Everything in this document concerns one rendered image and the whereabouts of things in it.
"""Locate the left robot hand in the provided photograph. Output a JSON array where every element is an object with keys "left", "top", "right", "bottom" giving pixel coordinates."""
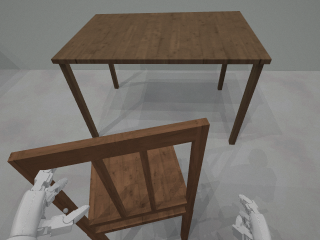
[{"left": 9, "top": 168, "right": 90, "bottom": 238}]

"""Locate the right robot hand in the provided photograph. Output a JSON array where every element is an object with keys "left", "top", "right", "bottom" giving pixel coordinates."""
[{"left": 232, "top": 194, "right": 272, "bottom": 240}]

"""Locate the table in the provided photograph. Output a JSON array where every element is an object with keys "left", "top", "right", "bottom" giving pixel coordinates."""
[{"left": 51, "top": 11, "right": 272, "bottom": 145}]

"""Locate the chair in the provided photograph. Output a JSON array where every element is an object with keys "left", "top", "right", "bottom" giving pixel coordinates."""
[{"left": 7, "top": 118, "right": 210, "bottom": 240}]

